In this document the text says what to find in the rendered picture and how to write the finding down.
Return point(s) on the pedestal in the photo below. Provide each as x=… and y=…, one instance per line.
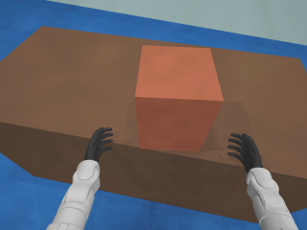
x=60, y=85

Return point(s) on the robot left forearm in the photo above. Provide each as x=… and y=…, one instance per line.
x=76, y=205

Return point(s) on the robot right forearm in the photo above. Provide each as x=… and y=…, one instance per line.
x=269, y=207

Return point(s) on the left robot hand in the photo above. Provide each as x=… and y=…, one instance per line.
x=94, y=148

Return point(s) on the right robot hand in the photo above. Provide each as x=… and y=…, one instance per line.
x=250, y=157

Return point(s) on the carton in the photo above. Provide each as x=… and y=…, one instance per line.
x=177, y=97

